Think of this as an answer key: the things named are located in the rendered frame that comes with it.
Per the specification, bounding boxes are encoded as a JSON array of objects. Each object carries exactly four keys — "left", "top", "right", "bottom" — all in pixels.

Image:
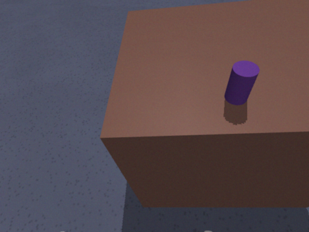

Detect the can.
[{"left": 225, "top": 60, "right": 260, "bottom": 105}]

